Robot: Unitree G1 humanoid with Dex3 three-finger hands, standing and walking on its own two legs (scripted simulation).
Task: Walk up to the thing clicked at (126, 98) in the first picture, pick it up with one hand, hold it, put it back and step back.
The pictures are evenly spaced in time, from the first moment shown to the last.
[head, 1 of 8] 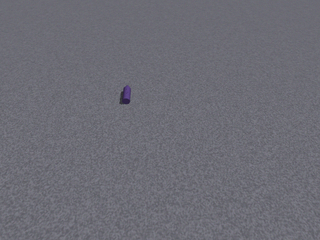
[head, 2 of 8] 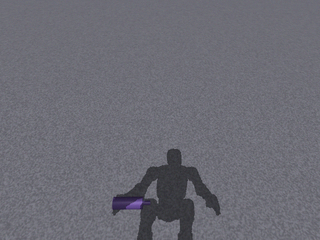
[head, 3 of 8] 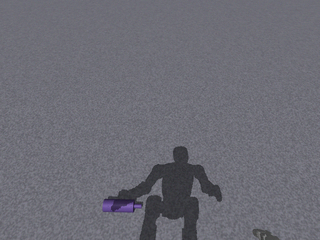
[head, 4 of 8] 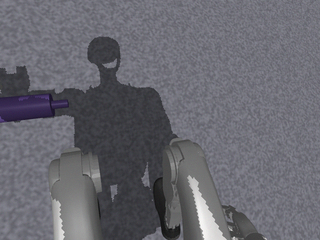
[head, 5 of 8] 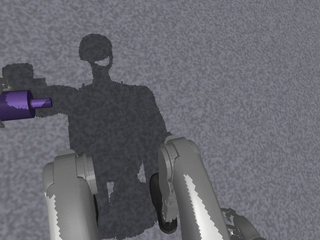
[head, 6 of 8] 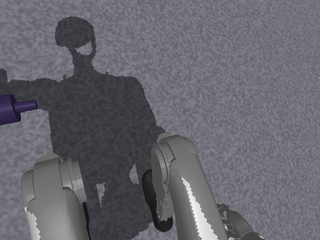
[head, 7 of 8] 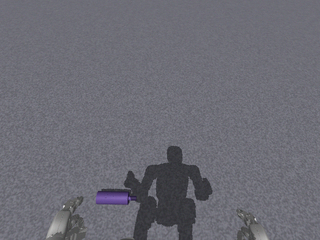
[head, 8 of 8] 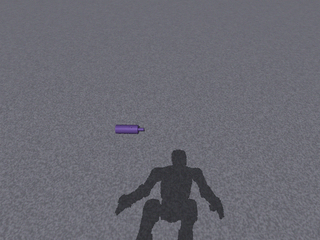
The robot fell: no
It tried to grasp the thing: yes
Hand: left
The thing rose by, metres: 0.67
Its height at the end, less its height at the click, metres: +0.00
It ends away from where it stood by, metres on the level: 0.01
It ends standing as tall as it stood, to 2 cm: yes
